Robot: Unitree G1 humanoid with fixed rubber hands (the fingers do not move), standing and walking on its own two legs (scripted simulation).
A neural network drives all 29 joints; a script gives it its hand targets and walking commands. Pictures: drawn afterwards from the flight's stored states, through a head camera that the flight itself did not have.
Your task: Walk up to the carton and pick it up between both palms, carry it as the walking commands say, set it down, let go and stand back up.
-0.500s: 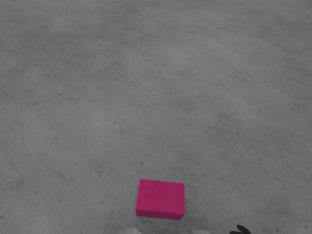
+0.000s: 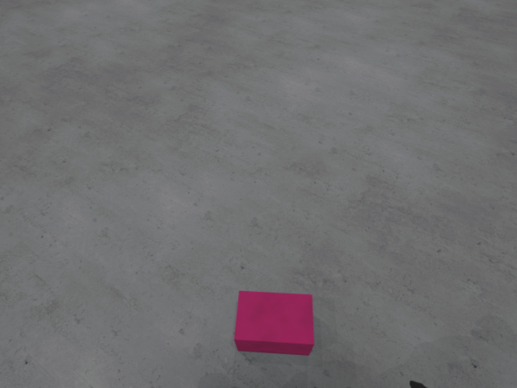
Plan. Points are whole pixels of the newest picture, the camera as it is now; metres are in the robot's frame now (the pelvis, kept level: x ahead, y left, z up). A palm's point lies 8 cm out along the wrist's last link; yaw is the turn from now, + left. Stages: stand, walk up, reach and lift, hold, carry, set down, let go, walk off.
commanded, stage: walk up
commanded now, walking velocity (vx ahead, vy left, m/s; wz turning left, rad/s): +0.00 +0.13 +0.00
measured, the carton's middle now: (274, 323) +0.39 +0.00 -0.68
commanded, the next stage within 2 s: stand in 1.20 s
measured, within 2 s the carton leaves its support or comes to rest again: neither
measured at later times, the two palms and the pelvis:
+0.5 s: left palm out of the picture +0.04 +0.29 -0.14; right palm out of the picture +0.07 -0.17 -0.11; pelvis +0.00 +0.06 +0.00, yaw -1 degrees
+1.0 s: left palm out of the picture +0.10 +0.25 -0.12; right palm out of the picture +0.04 -0.20 -0.14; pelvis +0.04 +0.02 +0.01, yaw -2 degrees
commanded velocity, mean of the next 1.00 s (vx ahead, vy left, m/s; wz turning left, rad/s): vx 0.05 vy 0.05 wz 0.00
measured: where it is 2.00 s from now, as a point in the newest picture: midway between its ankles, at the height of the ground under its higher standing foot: outside the picture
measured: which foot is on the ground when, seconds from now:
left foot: down 0.00-1.00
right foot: down 0.00-0.38, up 0.40-0.86, down 0.88-1.00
